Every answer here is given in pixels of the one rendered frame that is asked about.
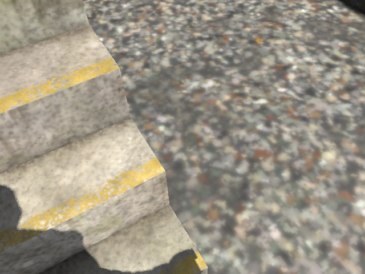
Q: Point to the stairs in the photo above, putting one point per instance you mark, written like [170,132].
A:
[81,191]

